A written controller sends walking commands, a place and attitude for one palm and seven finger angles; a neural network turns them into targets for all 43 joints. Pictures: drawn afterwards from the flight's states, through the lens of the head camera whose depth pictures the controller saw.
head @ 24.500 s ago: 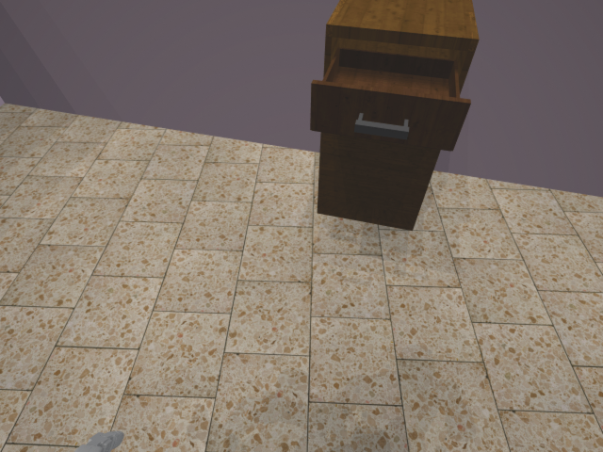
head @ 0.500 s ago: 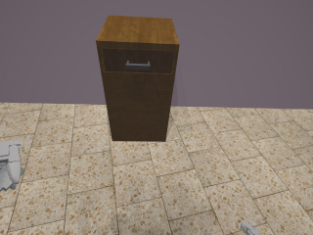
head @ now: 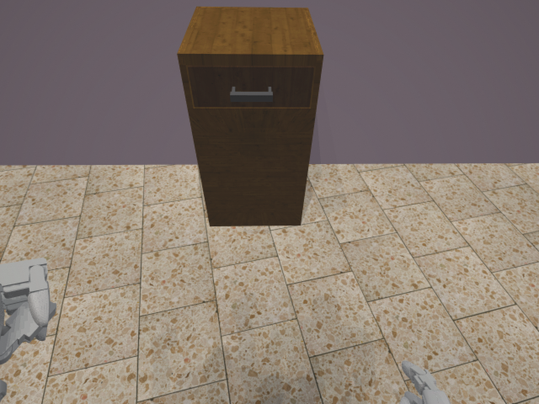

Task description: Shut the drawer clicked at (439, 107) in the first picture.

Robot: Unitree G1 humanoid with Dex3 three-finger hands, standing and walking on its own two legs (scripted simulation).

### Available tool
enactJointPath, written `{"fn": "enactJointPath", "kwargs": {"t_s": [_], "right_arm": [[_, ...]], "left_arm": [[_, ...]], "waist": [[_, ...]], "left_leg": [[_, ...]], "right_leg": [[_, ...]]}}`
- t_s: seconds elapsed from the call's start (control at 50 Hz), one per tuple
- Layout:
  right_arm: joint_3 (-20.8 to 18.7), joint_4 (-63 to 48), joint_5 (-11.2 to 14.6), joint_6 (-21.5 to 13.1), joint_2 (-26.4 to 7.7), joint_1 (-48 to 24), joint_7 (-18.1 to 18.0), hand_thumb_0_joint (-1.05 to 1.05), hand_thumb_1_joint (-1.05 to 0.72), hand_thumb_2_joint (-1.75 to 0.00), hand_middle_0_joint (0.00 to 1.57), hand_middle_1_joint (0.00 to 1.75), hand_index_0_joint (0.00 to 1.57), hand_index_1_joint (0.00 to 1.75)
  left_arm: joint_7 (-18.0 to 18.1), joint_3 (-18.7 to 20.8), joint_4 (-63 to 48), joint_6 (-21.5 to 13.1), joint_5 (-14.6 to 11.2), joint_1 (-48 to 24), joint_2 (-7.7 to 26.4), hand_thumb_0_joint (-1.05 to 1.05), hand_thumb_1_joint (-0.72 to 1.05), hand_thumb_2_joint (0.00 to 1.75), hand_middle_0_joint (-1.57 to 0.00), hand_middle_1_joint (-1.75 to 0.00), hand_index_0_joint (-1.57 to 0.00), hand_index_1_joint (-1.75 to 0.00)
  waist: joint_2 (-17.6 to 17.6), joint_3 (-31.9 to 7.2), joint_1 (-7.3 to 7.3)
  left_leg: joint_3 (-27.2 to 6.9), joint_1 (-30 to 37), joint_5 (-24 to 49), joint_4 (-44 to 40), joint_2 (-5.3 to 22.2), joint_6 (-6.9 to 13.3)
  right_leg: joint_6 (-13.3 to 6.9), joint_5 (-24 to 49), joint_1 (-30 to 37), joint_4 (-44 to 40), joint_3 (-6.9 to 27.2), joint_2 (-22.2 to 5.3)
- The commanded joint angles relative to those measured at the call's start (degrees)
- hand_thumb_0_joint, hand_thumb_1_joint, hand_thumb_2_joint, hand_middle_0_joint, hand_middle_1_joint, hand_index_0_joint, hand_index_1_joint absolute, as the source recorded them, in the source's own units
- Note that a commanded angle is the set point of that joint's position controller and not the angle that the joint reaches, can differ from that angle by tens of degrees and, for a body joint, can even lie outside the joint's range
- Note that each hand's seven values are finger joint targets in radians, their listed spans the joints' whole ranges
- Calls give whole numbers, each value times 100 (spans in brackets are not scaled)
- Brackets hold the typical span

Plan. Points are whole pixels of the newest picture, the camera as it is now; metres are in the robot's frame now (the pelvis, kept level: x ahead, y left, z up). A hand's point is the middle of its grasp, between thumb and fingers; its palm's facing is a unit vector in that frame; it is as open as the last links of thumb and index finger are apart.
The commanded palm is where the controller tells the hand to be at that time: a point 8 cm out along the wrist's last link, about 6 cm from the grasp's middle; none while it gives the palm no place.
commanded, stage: stop stepping back and stand still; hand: left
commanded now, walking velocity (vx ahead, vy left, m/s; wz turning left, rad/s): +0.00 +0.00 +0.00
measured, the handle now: (251, 93) +1.01 +0.12 -0.05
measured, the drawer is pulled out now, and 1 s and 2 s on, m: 0.00 0.00 0.00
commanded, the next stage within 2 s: let the arm hang, fingers relaxed in 0.44 s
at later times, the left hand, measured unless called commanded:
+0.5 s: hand (74, 284) +0.21 +0.23 +0.15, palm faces +0.35 -0.82 -0.45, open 3.3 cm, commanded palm +0.15 +0.27 +0.18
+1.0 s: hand out of the picture +0.01 +0.21 -0.17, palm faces +0.00 -0.98 -0.22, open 4.1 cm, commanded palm none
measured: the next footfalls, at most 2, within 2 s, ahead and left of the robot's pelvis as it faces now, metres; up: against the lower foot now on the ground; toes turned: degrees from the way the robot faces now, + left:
none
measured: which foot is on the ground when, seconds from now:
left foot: down 0.00-1.00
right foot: down 0.00-1.00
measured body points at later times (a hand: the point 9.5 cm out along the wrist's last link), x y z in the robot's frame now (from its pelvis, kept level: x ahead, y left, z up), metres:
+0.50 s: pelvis +0.02 -0.01 +0.01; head +0.04 -0.01 +0.45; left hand +0.18 +0.27 +0.18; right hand +0.20 -0.24 -0.08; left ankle +0.03 +0.12 -0.73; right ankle +0.03 -0.13 -0.73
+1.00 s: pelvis +0.00 +0.00 +0.00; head +0.03 +0.02 +0.45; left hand +0.01 +0.26 -0.16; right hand +0.03 -0.27 -0.13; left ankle +0.03 +0.12 -0.74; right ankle +0.03 -0.13 -0.73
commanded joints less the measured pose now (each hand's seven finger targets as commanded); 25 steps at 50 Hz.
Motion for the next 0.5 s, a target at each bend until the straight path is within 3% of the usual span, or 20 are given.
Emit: {"fn": "enactJointPath", "kwargs": {"t_s": [0.0, 0.04, 0.08, 0.14, 0.2, 0.24, 0.48], "right_arm": [[-194, -1099, -18, -491, -640, -799, -109, 0, -90, -90, 20, 30, 20, 30], [-204, -1108, -24, -547, -622, -733, -80, 0, -90, -90, 20, 30, 20, 30], [-228, -1107, -31, -580, -619, -704, -29, 0, -90, -90, 20, 30, 20, 30], [-267, -1099, -14, -484, -607, -653, 41, 0, -90, -90, 20, 30, 20, 30], [-287, -1099, 9, -350, -596, -675, 53, 0, -90, -90, 20, 30, 20, 30], [-305, -1106, 26, -259, -625, -684, 43, 0, -90, -90, 20, 30, 20, 30], [-313, -1222, 14, -199, -649, -837, -64, 0, -90, -90, 20, 30, 20, 30]], "left_arm": [[136, 576, -1880, -472, 128, -766, 1092, 0, 90, 90, -140, -160, -140, -160], [159, 625, -1906, -501, 119, -424, 1115, 0, 90, 90, -140, -160, -140, -160], [148, 726, -1888, -529, 87, -53, 1163, 0, 90, 90, -140, -160, -140, -160], [131, 769, -1668, -566, 4, 300, 1088, 0, 90, 90, -140, -160, -140, -160], [100, 792, -1318, -537, -83, 437, 1027, 0, 90, 90, -140, -160, -140, -160], [86, 773, -1199, -504, -124, 363, 995, 0, 90, 90, -140, -160, -140, -160], [116, 686, -1581, -432, -67, -21, 1117, 0, 90, 90, -140, -160, -140, -160]], "waist": [[745, 16, -25], [706, -244, 15], [732, -453, 18], [363, -605, -22], [78, -547, -72], [-76, -504, -87], [159, -539, -31]], "left_leg": [[-1035, -760, -1201, -1820, 772, 387], [-749, -483, -213, -1440, 608, 338], [-544, -360, 271, -1197, 469, 232], [-292, -120, 940, -632, 323, 109], [-215, -5, 1065, -462, 278, 45], [-205, 89, 963, -464, 270, 59], [-209, 288, 1158, -700, 289, 123]], "right_leg": [[16, -175, 692, 17, 31, 53], [-21, 369, 856, -130, 60, -6], [-60, 672, 1019, -250, 112, -64], [-181, 1331, 980, -510, 386, -237], [-224, 1555, 822, -670, 503, -337], [-210, 1323, 677, -776, 499, -333], [-116, 1326, 771, -725, 328, -208]]}}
